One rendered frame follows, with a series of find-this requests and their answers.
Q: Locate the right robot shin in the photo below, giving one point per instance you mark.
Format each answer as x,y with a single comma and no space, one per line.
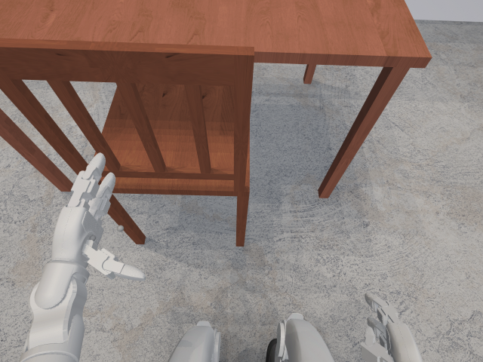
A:
292,316

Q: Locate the chair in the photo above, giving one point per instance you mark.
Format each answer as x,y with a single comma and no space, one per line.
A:
179,122

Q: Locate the left robot thigh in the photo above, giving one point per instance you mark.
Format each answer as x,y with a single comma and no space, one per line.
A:
198,344

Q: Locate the right robot hand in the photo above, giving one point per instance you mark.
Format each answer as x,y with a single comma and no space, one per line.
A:
397,343

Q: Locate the table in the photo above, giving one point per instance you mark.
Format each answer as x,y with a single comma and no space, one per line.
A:
314,32

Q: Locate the robot left forearm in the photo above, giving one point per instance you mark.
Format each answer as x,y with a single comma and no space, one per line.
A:
56,303

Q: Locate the left robot hand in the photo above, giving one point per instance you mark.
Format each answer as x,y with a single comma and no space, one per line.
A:
81,218

